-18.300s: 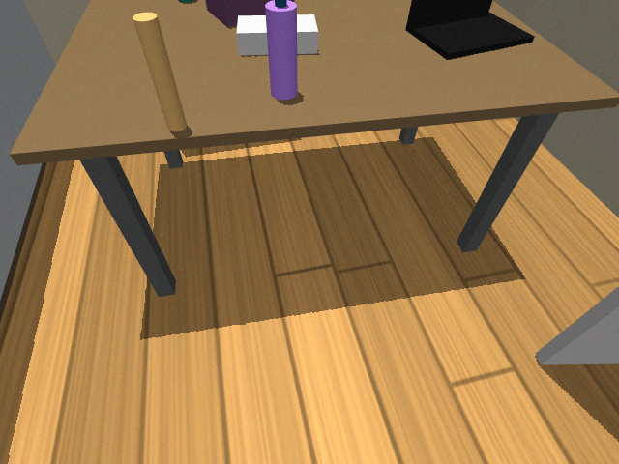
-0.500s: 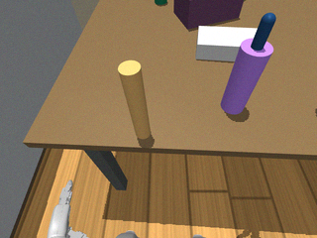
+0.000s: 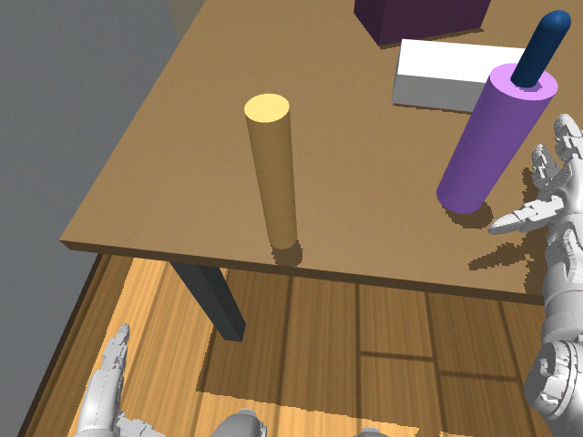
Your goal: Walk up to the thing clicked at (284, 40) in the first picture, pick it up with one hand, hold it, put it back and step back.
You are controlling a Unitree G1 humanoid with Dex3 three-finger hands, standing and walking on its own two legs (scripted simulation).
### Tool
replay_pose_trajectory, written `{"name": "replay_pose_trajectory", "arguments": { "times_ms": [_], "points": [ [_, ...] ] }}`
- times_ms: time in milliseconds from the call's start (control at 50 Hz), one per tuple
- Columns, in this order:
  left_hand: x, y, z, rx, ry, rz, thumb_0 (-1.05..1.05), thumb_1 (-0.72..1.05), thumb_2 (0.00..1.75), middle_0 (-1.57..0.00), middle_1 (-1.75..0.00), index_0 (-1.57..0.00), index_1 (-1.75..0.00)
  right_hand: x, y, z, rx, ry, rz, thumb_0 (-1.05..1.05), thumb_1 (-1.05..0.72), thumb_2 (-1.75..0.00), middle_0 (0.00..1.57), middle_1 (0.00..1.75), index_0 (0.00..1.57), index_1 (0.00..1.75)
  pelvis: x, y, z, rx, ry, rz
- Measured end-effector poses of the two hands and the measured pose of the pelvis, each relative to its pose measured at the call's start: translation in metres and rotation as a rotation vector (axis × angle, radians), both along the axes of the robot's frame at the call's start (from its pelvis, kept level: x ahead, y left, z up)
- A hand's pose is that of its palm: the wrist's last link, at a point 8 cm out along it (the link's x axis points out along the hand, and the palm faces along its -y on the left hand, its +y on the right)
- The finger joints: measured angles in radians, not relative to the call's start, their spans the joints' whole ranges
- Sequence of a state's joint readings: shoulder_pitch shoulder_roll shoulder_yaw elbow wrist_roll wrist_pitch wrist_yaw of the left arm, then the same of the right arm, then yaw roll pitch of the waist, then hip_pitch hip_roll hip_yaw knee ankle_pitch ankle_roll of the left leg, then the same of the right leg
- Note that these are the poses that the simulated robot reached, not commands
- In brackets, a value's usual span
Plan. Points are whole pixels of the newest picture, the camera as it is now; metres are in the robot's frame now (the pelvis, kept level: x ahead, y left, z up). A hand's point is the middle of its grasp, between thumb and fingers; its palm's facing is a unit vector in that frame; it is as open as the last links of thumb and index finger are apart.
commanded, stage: close in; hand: right
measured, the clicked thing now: (496, 127) +0.48 -0.21 +0.16
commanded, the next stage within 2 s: rest palm in 0.20 s
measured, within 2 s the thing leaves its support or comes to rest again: leaves its support in 1.68 s
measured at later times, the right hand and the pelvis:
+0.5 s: hand (484, 173) +0.45 -0.21 +0.10, palm faces +0.18 +0.98 +0.03, open 17.5 cm; pelvis -0.02 +0.01 -0.01, yaw +0 degrees
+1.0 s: hand (482, 164) +0.47 -0.21 +0.10, palm faces +0.19 +0.98 +0.00, open 12.2 cm; pelvis -0.01 +0.00 +0.00, yaw +0 degrees
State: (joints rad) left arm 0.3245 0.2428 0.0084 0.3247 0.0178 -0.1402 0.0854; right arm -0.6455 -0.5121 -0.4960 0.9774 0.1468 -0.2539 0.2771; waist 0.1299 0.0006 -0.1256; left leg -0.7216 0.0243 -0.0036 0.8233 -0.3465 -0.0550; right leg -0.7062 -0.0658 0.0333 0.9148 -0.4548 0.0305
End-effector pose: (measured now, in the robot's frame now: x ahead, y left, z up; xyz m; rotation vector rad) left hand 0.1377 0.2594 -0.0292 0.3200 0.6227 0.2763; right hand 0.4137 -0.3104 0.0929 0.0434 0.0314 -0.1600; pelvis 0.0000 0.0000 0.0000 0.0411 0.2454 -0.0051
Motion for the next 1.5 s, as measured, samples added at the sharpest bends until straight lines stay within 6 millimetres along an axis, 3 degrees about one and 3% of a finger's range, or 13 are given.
{"name": "replay_pose_trajectory", "arguments": {
  "times_ms": [100,200,340,460,600,720,800,920,1120,1360,1500],
  "points": [
    [0.008,-0.003,0.009,-0.022,-0.053,-0.03,-0.01,-0.54,0.05,-0.06,-0.05,-0.06,-0.05,-0.009,0.007,-0.002,-0.004,0.012,-0.009,-0.01,0.57,-0.04,0.05,0.04,0.05,0.04,-0.001,0.003,-0.001,-0.01,-0.015,-0.006],
    [0.0,-0.001,0.007,-0.027,-0.029,-0.043,-0.01,-0.54,0.05,-0.06,-0.05,-0.07,-0.05,-0.013,0.015,-0.01,-0.006,0.007,-0.01,-0.01,0.56,-0.05,0.04,0.04,0.04,0.05,-0.007,0.006,-0.004,-0.015,-0.015,-0.01],
    [-0.02,0.008,-0.005,-0.028,0.035,-0.012,-0.01,-0.54,0.04,-0.06,-0.05,-0.06,-0.05,-0.005,0.033,-0.006,-0.012,-0.015,-0.003,-0.01,0.55,-0.05,0.04,0.04,0.03,0.04,-0.016,0.007,-0.007,-0.014,-0.011,-0.007],
    [-0.024,0.012,-0.004,-0.035,0.02,0.014,-0.01,-0.56,0.07,-0.06,-0.05,-0.06,-0.06,0.004,0.045,0.005,-0.016,-0.008,-0.016,-0.01,0.56,-0.02,0.07,0.03,0.06,0.03,-0.017,0.006,-0.006,-0.019,-0.016,0.002],
    [-0.018,0.008,0.003,-0.04,-0.026,-0.009,-0.01,-0.57,0.07,-0.06,-0.05,-0.05,-0.06,0.008,0.044,0.002,-0.01,0.014,-0.039,-0.01,0.58,-0.01,0.27,0.1,0.26,0.1,-0.018,0.009,-0.007,-0.024,-0.014,0.004],
    [-0.022,0.005,-0.001,-0.033,0.005,-0.02,-0.01,-0.55,0.07,-0.06,-0.05,-0.06,-0.06,0.01,0.041,-0.011,-0.03,0.018,-0.027,-0.01,0.58,-0.02,0.46,0.21,0.45,0.21,-0.019,0.009,-0.01,-0.022,0.007,0.004],
    [-0.026,0.007,-0.006,-0.028,0.039,-0.013,-0.01,-0.55,0.07,-0.06,-0.05,-0.06,-0.06,0.015,0.044,-0.006,-0.021,-0.005,-0.018,-0.01,0.57,-0.06,0.56,0.28,0.55,0.29,-0.016,0.008,-0.011,-0.017,0.011,0.001],
    [-0.022,0.01,-0.01,-0.034,0.049,0.007,-0.01,-0.56,0.07,-0.06,-0.05,-0.05,-0.06,0.025,0.051,0.009,-0.025,-0.016,-0.018,-0.01,0.48,-0.15,0.7,0.41,0.7,0.41,-0.012,0.005,-0.008,-0.014,0.011,0.003],
    [-0.005,0.007,0.0,-0.054,0.004,-0.016,-0.01,-0.55,0.06,-0.05,-0.04,-0.05,-0.05,0.02,0.041,0.007,-0.01,-0.022,-0.04,-0.01,0.25,-0.44,0.87,0.66,0.94,0.69,-0.006,0.008,-0.005,-0.024,0.005,0.003],
    [-0.009,0.005,-0.002,-0.063,0.028,-0.037,-0.01,-0.53,0.04,-0.05,-0.04,-0.06,-0.04,0.024,0.04,0.008,-0.02,-0.016,-0.008,0.0,0.31,-0.89,0.8,0.87,0.85,0.9,-0.006,0.008,-0.009,-0.021,0.018,-0.003],
    [-0.013,0.006,0.005,-0.054,0.021,-0.023,-0.01,-0.54,0.05,-0.05,-0.05,-0.06,-0.05,0.024,0.041,0.008,-0.03,0.001,-0.02,0.0,0.34,-0.97,0.75,0.97,0.81,1.0,-0.006,0.006,-0.006,-0.021,0.005,0.004]
  ]
}}
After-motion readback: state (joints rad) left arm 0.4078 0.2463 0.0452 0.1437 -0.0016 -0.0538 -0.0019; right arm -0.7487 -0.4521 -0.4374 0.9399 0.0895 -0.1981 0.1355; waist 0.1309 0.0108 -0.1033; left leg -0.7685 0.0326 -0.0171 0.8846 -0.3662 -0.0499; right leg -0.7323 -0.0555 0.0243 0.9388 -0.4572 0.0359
